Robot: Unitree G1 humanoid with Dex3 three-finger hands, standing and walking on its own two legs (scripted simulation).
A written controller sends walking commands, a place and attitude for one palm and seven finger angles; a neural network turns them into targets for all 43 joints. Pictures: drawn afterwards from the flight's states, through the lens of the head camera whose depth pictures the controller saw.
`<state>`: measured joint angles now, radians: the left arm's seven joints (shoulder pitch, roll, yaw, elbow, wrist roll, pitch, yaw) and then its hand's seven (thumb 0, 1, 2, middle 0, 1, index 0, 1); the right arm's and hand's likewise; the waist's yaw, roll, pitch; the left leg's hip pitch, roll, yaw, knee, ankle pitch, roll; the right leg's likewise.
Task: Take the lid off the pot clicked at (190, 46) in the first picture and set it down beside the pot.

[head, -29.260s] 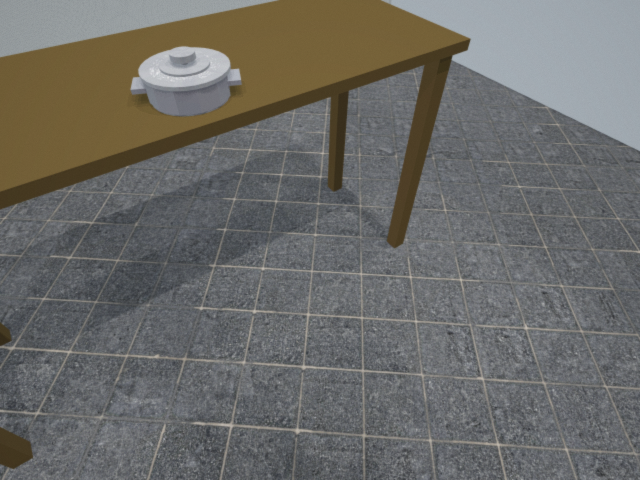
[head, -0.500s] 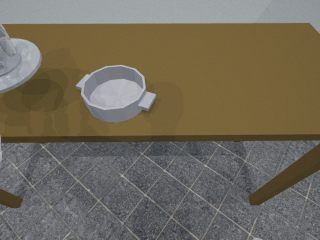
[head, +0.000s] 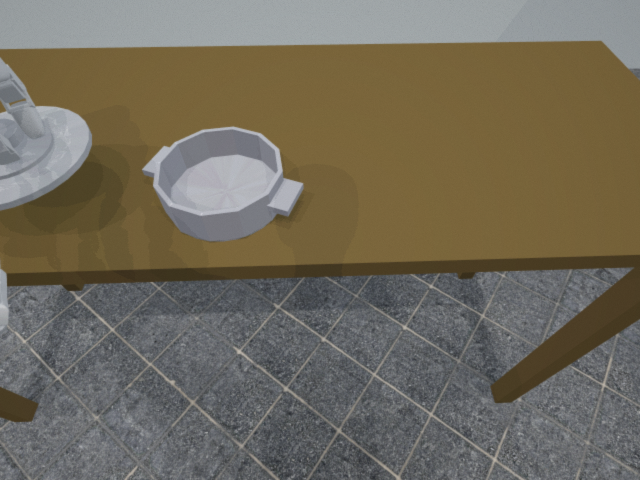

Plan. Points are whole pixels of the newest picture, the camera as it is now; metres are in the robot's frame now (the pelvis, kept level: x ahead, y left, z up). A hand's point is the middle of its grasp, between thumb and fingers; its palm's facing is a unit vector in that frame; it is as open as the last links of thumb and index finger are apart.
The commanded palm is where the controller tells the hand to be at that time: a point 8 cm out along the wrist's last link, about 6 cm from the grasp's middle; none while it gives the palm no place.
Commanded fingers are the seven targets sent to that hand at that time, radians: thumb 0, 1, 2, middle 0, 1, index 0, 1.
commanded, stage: lower the lid onto the table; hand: left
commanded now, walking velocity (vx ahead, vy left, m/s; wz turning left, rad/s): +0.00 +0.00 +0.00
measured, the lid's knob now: out of the picture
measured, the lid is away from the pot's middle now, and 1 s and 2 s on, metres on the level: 0.23 0.23 0.23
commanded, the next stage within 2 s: open the fingers wide in 1.16 s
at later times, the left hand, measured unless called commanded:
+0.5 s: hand (13, 154) +0.45 +0.33 +0.18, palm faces -0.39 -0.21 -0.90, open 7.0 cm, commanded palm +0.47 +0.34 +0.24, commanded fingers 0.00 0.56 1.07 -0.74 -1.13 -0.92 -1.14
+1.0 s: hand (25, 177) +0.45 +0.33 +0.15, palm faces -0.43 -0.20 -0.88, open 7.0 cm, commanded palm +0.47 +0.34 +0.21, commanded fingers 0.00 0.56 1.07 -0.74 -1.13 -0.92 -1.14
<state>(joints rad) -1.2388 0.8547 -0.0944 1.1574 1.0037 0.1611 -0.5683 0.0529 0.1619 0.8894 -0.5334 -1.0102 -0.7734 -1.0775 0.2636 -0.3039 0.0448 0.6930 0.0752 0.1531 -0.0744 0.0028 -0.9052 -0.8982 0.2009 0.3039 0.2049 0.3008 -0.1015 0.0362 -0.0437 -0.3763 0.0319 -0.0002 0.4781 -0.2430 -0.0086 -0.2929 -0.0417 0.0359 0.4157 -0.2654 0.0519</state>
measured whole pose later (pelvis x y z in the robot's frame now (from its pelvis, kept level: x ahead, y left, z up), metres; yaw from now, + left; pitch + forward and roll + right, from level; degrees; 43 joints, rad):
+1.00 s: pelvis +0.00 +0.01 -0.01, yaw +0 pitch +11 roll -2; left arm -1.16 0.85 -0.07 1.20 1.00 0.05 -0.52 0.05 0.17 0.89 -0.53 -1.01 -0.77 -1.08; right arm 0.29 -0.29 0.03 0.70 0.08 0.16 -0.08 0.00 -0.90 -0.90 0.20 0.30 0.21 0.30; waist -0.13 0.02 -0.07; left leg -0.49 0.04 0.00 0.58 -0.28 0.00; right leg -0.39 -0.03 0.04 0.49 -0.29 0.06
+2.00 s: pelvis -0.02 +0.01 -0.02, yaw +0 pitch +12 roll -2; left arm -1.09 0.86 -0.06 1.09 1.00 -0.07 -0.47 0.00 0.09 0.86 -0.51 -0.85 -0.61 -0.89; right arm 0.28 -0.28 0.02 0.68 0.09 0.24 -0.08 0.00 -0.90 -0.90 0.20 0.30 0.21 0.30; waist -0.12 0.02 -0.08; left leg -0.58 0.04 -0.01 0.68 -0.31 0.01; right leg -0.48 -0.03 0.03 0.58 -0.32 0.05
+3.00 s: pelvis -0.01 +0.02 -0.01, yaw +0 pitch +11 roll -2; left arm -1.16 0.86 -0.08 1.04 0.99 -0.02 -0.51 0.00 -0.11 0.86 -0.47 -0.66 -0.47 -0.66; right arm 0.25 -0.28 0.03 0.66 0.09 0.24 -0.06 0.00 -0.91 -0.90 0.20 0.30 0.20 0.30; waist -0.11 0.03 -0.08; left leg -0.54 0.03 -0.02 0.65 -0.30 0.01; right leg -0.43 -0.04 0.03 0.53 -0.30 0.05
